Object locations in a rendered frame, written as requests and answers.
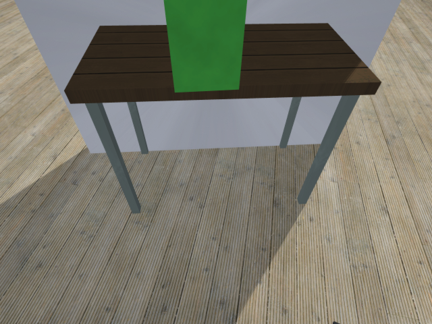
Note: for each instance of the table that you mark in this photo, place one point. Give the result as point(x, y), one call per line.
point(133, 64)

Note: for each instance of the carton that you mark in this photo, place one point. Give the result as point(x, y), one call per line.
point(205, 43)

